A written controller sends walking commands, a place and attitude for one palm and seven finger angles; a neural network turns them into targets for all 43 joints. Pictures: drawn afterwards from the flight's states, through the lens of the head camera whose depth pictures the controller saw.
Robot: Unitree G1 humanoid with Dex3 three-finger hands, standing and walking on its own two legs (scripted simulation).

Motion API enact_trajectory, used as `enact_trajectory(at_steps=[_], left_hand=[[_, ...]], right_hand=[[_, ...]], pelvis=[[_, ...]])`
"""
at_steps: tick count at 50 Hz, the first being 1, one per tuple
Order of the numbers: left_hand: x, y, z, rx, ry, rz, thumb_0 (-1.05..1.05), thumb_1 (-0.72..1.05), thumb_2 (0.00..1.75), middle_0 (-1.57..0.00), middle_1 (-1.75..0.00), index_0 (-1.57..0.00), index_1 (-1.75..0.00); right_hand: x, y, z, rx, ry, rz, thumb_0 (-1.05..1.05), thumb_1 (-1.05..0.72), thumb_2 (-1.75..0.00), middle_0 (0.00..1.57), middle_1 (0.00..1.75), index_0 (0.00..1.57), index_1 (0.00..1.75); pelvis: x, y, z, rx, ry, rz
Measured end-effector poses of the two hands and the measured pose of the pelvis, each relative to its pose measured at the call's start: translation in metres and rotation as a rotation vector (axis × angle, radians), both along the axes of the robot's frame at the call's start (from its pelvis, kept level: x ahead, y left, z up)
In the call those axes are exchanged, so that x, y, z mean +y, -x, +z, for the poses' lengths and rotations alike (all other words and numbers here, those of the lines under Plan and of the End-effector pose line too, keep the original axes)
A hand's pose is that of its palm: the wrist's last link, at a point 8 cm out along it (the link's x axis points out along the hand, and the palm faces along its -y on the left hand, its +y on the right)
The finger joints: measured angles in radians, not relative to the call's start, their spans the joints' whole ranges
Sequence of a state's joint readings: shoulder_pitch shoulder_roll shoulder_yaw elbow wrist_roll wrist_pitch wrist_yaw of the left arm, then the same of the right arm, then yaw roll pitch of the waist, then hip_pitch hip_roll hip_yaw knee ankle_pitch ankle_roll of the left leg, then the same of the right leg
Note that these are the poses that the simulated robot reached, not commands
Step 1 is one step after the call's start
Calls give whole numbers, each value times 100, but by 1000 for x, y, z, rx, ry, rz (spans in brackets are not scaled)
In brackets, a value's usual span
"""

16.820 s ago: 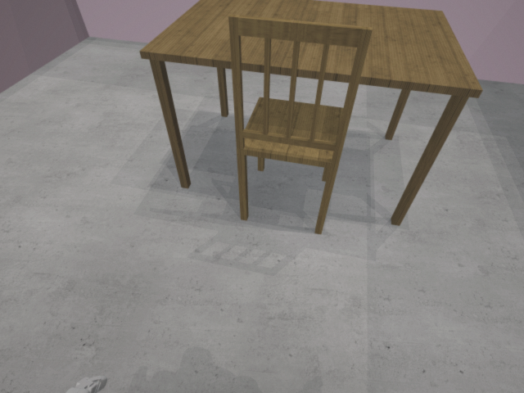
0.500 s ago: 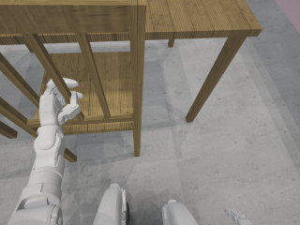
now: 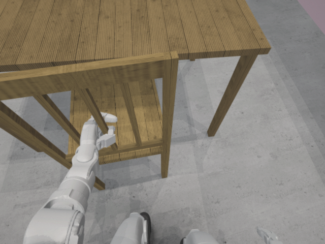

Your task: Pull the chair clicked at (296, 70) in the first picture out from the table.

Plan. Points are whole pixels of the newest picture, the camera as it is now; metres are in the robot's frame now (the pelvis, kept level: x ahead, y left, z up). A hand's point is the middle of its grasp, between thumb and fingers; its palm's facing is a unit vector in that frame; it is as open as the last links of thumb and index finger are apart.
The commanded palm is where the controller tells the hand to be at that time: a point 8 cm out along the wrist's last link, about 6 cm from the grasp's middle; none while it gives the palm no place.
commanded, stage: step backward, pulling the chair out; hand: left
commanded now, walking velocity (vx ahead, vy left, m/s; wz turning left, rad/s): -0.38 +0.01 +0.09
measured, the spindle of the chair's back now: (102, 125) +0.42 +0.17 -0.03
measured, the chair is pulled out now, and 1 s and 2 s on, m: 0.12 0.21 0.41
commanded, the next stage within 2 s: none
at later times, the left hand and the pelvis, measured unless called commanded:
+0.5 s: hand (115, 159) +0.32 +0.12 -0.05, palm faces -0.05 -0.98 -0.18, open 5.0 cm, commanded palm +0.34 +0.18 -0.04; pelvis -0.03 +0.01 +0.01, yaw +1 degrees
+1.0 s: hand (116, 165) +0.31 +0.12 -0.04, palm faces +0.05 -0.98 -0.18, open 5.1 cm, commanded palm +0.30 +0.18 -0.05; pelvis -0.06 -0.01 +0.02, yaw +8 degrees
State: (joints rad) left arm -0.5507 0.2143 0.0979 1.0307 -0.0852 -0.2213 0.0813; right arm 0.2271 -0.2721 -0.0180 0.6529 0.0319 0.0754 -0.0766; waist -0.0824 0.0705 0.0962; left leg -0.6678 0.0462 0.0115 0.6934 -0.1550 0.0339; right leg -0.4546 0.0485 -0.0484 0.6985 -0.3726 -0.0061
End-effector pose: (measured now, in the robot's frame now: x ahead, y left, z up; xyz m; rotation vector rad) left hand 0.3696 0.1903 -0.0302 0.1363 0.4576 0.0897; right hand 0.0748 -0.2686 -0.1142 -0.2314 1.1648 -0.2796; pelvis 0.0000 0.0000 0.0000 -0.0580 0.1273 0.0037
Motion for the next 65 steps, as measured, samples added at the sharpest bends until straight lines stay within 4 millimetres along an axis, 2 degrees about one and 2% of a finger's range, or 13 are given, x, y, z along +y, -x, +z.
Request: enact_trajectory(at_steps=[8,13,18,23,29,33,37,42,47,51,58,62,65], left_hand=[[-13,44,2,25,-20,-28,2,76,81,-27,-112,-48,-145],[-17,60,3,47,-22,-29,2,75,82,-28,-113,-49,-145],[-16,64,3,52,-24,-57,2,74,82,-27,-114,-49,-145],[-13,62,3,45,-25,-98,2,73,83,-27,-119,-50,-145],[-14,63,3,41,-30,-74,2,72,84,-27,-121,-50,-145],[-16,68,3,48,-34,-29,3,72,85,-29,-119,-50,-145],[-18,78,4,51,-36,7,3,72,84,-31,-118,-49,-145],[-21,85,5,79,-25,54,4,73,84,-30,-116,-50,-145],[-21,85,6,99,-19,53,5,73,83,-30,-116,-50,-145],[-18,82,6,92,-25,-2,4,72,84,-30,-120,-49,-145],[-13,88,5,51,-19,-98,3,73,81,-26,-124,-49,-145],[-9,104,6,12,-10,-135,2,76,80,-22,-122,-49,-145],[-6,120,9,10,-17,-143,2,77,80,-20,-122,-49,-145]], right_hand=[[7,15,-5,-28,-49,20,1,-90,-90,20,30,21,30],[4,17,0,-56,-29,26,1,-90,-90,20,30,21,30],[2,12,5,-83,26,33,1,-90,-90,20,30,21,30],[10,2,12,-116,44,61,1,-90,-90,20,30,21,30],[25,-5,6,-156,-6,124,1,-90,-90,20,30,21,30],[29,4,-4,-169,-59,134,1,-90,-90,20,30,21,30],[20,23,-11,-125,-91,112,1,-90,-90,21,30,21,30],[-4,44,-3,-14,-54,101,1,-90,-90,21,30,21,30],[-22,43,4,39,14,119,1,-90,-90,20,30,21,30],[-24,33,3,37,76,139,1,-91,-90,20,30,21,30],[10,29,17,-63,82,116,1,-91,-90,20,30,20,30],[38,45,26,-96,41,105,1,-91,-90,20,30,20,30],[58,64,24,-79,-25,122,1,-91,-90,20,30,20,30]], pelvis=[[-11,21,5,-69,6,15],[-9,23,8,-110,-9,30],[2,21,8,-134,-1,34],[8,25,8,-128,-14,22],[0,41,7,-119,-19,13],[-12,52,5,-133,-3,18],[-25,56,6,-145,-5,30],[-29,51,18,-107,-73,41],[-22,53,24,-57,-103,90],[-7,64,19,-29,-88,129],[18,97,19,-43,-67,98],[28,112,21,-57,-71,68],[27,117,22,-64,-64,66]])
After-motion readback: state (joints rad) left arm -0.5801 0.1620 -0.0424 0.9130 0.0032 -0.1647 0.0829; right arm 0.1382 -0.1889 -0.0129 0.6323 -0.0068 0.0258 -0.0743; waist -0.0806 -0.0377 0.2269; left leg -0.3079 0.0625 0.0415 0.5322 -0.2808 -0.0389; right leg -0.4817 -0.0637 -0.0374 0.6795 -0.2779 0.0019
